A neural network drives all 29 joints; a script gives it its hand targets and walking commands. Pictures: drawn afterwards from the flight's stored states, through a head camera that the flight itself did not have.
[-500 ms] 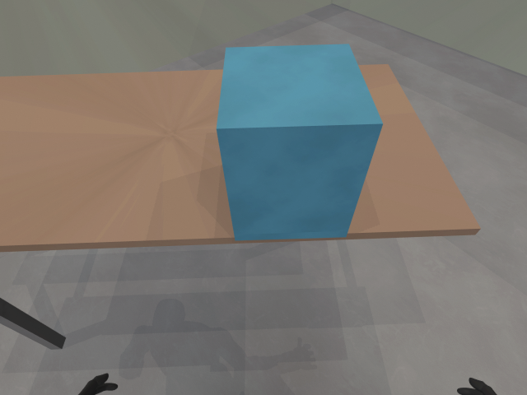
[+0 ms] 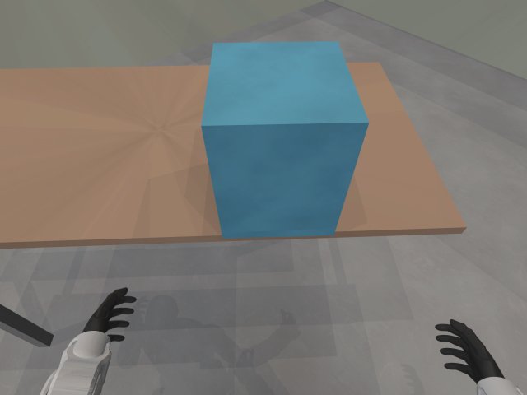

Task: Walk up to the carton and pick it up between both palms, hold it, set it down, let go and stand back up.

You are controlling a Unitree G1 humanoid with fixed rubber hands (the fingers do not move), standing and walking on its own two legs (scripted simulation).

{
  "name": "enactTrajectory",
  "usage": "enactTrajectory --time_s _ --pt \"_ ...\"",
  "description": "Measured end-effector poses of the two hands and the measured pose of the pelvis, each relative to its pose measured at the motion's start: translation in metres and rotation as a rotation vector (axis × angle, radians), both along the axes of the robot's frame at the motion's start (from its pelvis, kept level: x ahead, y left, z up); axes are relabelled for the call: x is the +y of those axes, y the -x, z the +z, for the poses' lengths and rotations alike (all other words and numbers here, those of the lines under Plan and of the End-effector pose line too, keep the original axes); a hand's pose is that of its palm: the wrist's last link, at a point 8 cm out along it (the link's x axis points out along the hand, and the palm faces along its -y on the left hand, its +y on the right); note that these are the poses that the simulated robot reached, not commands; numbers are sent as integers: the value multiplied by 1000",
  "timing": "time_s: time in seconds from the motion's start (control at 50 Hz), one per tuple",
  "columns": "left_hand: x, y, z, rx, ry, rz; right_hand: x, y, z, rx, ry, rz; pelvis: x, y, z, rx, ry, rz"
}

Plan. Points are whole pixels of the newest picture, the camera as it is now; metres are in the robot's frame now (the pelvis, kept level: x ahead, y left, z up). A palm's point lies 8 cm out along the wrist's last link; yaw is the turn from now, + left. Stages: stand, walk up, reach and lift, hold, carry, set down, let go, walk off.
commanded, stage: reach and lift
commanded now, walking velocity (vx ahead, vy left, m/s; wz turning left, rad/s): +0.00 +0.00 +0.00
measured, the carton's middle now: (277, 144) +0.47 +0.01 +0.11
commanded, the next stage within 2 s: none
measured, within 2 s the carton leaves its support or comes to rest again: neither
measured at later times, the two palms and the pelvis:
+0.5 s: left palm (85, 366) +0.14 +0.26 +0.02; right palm out of the picture +0.13 -0.25 +0.02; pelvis -0.03 +0.00 +0.01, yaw +0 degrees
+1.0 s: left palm (138, 331) +0.17 +0.18 +0.07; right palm (508, 351) +0.16 -0.25 +0.08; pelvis -0.03 -0.04 +0.01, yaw -1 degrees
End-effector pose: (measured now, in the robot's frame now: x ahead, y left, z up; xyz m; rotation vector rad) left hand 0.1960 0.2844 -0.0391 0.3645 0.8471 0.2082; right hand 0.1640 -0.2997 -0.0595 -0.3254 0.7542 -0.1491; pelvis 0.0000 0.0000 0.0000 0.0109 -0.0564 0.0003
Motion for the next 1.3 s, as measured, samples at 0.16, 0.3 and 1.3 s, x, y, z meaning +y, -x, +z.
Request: enactTrajectory --time_s 0.16,0.3,1.3 --pt "-13 29 5 5 43 12 0 0 28 -106 -14 5 -4 -2 7 -71 -3 -2" --pt "-20 56 17 -32 48 2 19 26 42 -108 -36 33 -4 13 10 -76 -2 -3" --pt "-98 -2 150 -560 204 -76 85 -28 168 -521 -292 113 -24 10 14 -14 -9 -18"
